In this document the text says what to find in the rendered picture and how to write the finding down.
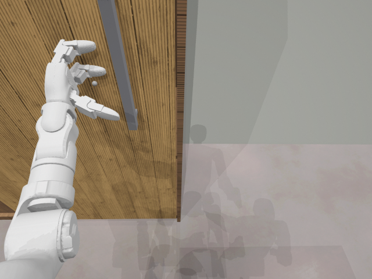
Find handle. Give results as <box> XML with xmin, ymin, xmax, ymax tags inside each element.
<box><xmin>97</xmin><ymin>0</ymin><xmax>138</xmax><ymax>130</ymax></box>

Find robot left upper arm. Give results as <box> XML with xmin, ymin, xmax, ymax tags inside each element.
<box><xmin>0</xmin><ymin>209</ymin><xmax>80</xmax><ymax>279</ymax></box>

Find robot left forearm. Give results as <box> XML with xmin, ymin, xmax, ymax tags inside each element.
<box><xmin>4</xmin><ymin>102</ymin><xmax>79</xmax><ymax>261</ymax></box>

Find wardrobe door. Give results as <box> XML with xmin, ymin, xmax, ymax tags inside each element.
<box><xmin>0</xmin><ymin>0</ymin><xmax>176</xmax><ymax>219</ymax></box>
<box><xmin>0</xmin><ymin>201</ymin><xmax>15</xmax><ymax>213</ymax></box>

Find robot left hand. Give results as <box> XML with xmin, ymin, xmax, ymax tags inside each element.
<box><xmin>45</xmin><ymin>39</ymin><xmax>120</xmax><ymax>121</ymax></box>

